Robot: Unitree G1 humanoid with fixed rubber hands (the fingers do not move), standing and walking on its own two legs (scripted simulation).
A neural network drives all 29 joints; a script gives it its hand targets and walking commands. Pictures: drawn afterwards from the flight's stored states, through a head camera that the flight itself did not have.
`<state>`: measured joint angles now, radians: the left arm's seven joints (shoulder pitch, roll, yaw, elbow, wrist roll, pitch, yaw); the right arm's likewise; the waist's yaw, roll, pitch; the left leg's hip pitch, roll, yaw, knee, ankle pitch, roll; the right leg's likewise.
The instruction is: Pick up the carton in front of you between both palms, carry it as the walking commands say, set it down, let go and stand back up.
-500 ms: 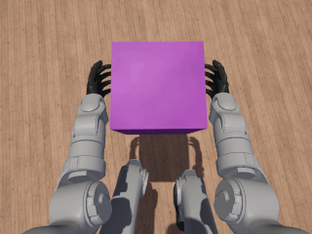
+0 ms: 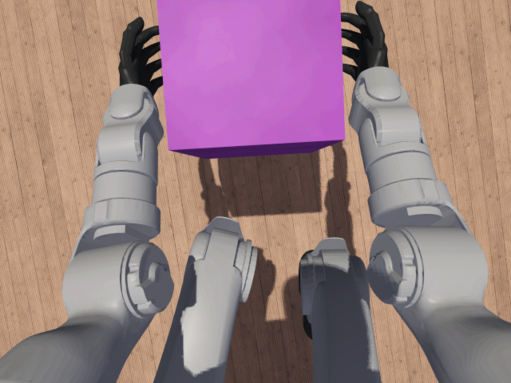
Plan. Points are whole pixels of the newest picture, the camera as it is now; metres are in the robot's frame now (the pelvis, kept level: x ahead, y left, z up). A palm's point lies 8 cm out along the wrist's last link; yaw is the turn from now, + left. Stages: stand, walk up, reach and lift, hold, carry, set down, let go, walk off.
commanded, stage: set down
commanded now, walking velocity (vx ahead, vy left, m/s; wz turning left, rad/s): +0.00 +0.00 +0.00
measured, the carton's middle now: (253, 87) +0.52 +0.09 -0.21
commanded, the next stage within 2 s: none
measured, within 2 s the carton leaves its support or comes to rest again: rests again in 0.76 s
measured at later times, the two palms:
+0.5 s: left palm (156, 94) +0.48 +0.24 -0.20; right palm (352, 77) +0.55 -0.06 -0.21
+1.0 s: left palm (162, 102) +0.48 +0.23 -0.23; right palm (353, 83) +0.55 -0.07 -0.23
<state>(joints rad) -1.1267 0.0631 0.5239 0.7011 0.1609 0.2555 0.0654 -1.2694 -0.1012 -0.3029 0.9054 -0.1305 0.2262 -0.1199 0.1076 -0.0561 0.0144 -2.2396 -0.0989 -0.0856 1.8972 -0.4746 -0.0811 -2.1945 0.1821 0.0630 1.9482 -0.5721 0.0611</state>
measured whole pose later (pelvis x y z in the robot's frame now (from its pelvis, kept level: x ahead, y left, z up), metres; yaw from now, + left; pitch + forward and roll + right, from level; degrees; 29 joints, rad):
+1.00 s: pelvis +0.00 +0.00 -0.06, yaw +0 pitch +39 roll +2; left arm -1.26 0.16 0.50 0.91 0.12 0.18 0.01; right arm -1.47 -0.23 -0.17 1.17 -0.06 0.15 -0.09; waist 0.13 -0.06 0.27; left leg -2.27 -0.04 -0.04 2.13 -0.54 -0.07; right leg -2.25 0.17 0.04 2.20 -0.63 0.03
